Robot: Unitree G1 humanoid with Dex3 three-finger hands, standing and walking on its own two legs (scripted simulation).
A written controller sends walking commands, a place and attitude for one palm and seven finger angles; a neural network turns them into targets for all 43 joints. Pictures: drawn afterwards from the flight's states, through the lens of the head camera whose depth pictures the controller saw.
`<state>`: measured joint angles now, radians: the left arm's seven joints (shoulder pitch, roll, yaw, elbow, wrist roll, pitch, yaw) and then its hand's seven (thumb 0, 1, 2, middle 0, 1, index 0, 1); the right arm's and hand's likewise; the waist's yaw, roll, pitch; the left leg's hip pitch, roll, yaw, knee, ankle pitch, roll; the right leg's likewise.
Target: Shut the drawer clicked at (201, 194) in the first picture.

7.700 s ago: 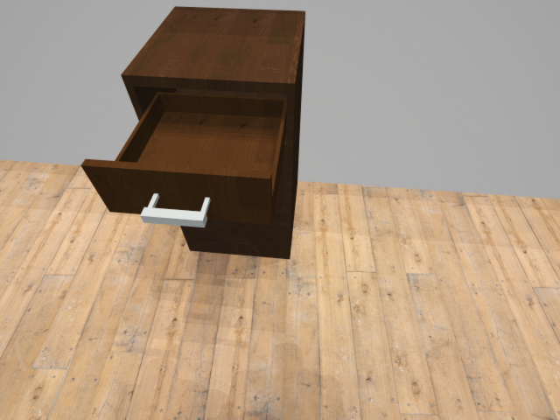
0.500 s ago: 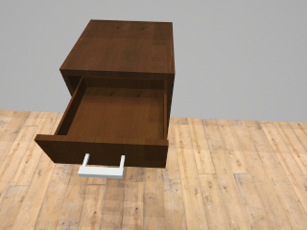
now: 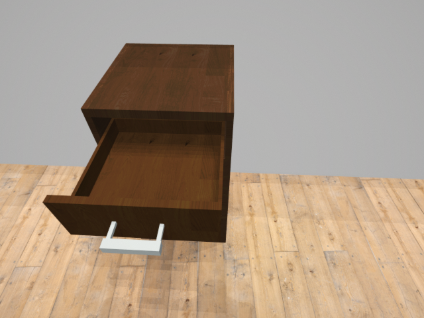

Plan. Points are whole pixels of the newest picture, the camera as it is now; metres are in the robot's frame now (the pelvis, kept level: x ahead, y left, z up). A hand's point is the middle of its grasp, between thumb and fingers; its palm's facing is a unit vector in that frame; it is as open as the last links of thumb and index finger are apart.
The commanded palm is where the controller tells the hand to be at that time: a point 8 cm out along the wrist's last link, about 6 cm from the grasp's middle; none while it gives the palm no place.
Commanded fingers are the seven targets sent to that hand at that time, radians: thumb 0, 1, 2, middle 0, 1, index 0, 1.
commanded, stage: look again from close up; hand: left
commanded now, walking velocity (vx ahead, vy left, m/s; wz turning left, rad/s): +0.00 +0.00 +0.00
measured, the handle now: (134, 237) +0.30 +0.20 -0.07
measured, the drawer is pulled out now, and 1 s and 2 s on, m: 0.29 0.28 0.28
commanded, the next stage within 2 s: raise the hand and make a fist in 0.54 s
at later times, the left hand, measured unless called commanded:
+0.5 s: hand out of the picture +0.02 +0.16 -0.17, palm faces +0.02 -0.98 -0.19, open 7.4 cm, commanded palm none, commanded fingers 0.00 0.90 0.90 -0.20 -0.30 -0.20 -0.30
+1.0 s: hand out of the picture +0.13 +0.14 -0.03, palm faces +0.00 -1.00 +0.06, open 6.3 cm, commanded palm +0.10 +0.22 -0.04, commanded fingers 0.00 0.90 0.90 -0.58 -0.71 -0.58 -0.71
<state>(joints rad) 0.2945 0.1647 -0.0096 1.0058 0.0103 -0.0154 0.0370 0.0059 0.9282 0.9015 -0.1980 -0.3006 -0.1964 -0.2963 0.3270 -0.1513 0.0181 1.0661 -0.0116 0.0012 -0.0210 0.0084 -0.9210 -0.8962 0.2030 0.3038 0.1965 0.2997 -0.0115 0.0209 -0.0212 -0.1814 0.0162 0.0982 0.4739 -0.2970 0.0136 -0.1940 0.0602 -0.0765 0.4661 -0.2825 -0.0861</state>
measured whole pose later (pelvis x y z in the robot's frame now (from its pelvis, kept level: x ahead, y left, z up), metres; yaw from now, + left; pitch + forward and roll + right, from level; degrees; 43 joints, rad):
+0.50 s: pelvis +0.02 -0.01 +0.00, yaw +0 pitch +0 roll +0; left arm 0.32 0.16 -0.02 1.08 0.01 -0.02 0.04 0.01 0.92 0.90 -0.20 -0.30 -0.20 -0.30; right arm 0.27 -0.15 0.03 1.13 0.00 -0.01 -0.04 0.00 -0.92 -0.90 0.20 0.30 0.20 0.30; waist 0.00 -0.01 0.00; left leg -0.12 0.02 0.09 0.42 -0.30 0.00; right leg -0.13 0.07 -0.08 0.40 -0.28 -0.09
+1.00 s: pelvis -0.04 +0.01 -0.05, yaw +2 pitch +10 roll +1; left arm 0.52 0.09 -0.02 0.13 -0.18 -0.55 -0.22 0.01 0.92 0.90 -0.39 -0.51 -0.38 -0.51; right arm 0.16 -0.27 -0.06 0.60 0.01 -0.30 0.00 0.01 -0.91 -0.90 0.20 0.30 0.20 0.30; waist 0.00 -0.03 -0.13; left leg -0.66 -0.01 0.08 0.91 -0.43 0.03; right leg -0.68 0.00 -0.10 0.93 -0.44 -0.08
